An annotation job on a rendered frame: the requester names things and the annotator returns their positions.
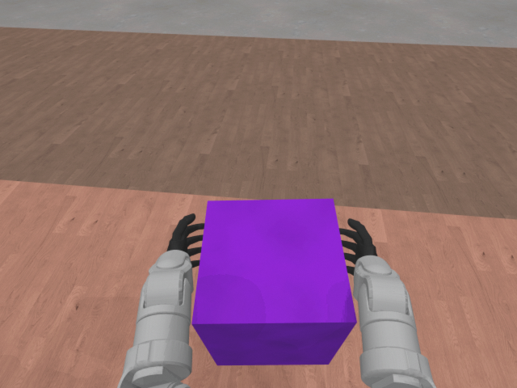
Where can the left robot forearm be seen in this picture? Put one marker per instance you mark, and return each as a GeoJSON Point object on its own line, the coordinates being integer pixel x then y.
{"type": "Point", "coordinates": [161, 353]}

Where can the right robot forearm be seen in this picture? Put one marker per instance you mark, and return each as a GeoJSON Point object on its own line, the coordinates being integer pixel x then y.
{"type": "Point", "coordinates": [391, 355]}

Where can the robot right hand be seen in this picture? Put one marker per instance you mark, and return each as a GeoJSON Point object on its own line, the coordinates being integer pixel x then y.
{"type": "Point", "coordinates": [364, 244]}

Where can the robot left hand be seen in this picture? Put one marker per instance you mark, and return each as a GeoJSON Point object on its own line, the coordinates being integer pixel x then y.
{"type": "Point", "coordinates": [180, 241]}

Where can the carton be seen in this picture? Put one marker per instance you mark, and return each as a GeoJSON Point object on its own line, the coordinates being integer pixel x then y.
{"type": "Point", "coordinates": [272, 285]}

